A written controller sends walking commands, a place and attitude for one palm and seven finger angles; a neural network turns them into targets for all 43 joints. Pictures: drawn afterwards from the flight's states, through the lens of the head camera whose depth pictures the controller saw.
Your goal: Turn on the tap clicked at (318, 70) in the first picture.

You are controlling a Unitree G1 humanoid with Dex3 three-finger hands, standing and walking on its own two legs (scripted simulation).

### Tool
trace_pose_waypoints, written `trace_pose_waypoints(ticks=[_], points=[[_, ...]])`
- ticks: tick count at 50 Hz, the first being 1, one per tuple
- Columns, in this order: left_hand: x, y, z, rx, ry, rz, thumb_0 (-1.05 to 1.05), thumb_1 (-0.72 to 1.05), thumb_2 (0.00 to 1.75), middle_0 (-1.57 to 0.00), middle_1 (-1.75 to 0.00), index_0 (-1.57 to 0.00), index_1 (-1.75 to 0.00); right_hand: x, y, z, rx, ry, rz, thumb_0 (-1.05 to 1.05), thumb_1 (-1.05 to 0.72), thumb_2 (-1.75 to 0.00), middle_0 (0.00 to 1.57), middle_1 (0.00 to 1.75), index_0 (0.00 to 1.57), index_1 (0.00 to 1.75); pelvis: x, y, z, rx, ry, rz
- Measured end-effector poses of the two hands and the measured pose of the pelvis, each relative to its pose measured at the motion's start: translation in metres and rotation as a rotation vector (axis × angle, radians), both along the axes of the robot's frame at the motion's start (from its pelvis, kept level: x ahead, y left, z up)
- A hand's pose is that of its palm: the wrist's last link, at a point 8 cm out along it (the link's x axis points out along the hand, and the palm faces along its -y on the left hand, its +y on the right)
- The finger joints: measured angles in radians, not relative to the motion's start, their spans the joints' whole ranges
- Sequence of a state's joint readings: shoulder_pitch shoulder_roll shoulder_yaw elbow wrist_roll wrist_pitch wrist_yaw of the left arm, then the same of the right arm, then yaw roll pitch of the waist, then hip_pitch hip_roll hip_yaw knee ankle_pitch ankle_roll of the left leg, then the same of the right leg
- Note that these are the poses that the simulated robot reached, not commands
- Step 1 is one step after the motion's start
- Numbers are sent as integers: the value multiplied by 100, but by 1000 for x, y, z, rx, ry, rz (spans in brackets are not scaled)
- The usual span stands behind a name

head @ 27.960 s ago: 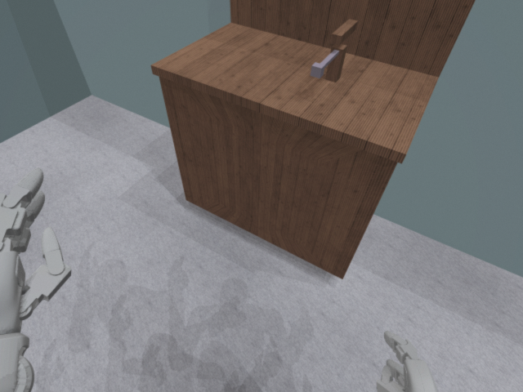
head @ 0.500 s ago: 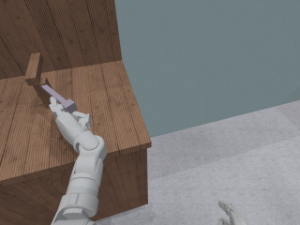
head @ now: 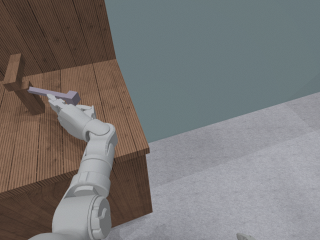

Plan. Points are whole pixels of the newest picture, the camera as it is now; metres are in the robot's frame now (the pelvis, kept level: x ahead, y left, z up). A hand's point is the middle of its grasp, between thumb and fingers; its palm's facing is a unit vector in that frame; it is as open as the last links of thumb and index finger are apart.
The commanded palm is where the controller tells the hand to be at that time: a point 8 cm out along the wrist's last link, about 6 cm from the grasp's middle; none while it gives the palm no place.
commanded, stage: push the lever round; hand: left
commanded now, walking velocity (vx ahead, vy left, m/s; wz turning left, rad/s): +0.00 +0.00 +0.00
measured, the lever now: (72, 98) +0.45 +0.25 +0.12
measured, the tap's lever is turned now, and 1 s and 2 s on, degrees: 55 80 80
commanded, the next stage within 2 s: lift the hand up off the lever in 0.40 s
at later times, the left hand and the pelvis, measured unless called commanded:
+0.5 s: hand (96, 100) +0.47 +0.19 +0.09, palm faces +0.83 -0.54 -0.13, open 7.9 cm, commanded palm +0.41 +0.21 +0.10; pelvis +0.02 -0.01 +0.00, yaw +0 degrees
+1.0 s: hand (94, 98) +0.46 +0.19 +0.11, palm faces +0.82 -0.56 -0.11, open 7.8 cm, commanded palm +0.40 +0.21 +0.12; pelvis +0.02 +0.00 +0.01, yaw +0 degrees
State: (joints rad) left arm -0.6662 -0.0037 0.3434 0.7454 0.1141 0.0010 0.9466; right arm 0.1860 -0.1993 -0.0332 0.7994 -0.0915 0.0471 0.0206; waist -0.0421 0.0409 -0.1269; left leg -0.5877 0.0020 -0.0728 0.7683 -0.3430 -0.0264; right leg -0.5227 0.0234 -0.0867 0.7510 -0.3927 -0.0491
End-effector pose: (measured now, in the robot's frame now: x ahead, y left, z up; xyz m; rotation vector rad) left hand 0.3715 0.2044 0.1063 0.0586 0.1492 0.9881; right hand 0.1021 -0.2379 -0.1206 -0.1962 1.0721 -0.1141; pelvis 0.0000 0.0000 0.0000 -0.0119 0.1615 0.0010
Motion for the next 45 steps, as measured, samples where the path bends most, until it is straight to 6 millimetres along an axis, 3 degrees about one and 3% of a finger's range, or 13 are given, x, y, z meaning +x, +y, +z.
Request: trace_pose_waypoints(ticks=[9,17,29,45], points=[[16,-4,-1,3,7,10,2,89,89,-15,-15,-12,-14,-24,-10,-6,3,64,-35,1,-91,-90,20,29,20,30,5,-4,-1,5,25,-8],[27,-3,-4,4,13,14,2,90,89,-15,-15,-13,-14,-31,-15,-6,-2,91,-47,1,-91,-90,20,29,20,30,10,-7,-1,5,37,-6],[42,-1,-4,-10,8,6,2,90,90,-15,-15,-13,-14,-25,-13,-6,5,98,-51,1,-91,-90,20,29,20,30,19,-5,-1,6,54,-12],[29,-1,7,-18,6,-16,2,90,90,-15,-15,-15,-15,3,-3,2,21,44,-15,1,-91,-90,20,29,20,30,24,-1,5,3,8,-3]])
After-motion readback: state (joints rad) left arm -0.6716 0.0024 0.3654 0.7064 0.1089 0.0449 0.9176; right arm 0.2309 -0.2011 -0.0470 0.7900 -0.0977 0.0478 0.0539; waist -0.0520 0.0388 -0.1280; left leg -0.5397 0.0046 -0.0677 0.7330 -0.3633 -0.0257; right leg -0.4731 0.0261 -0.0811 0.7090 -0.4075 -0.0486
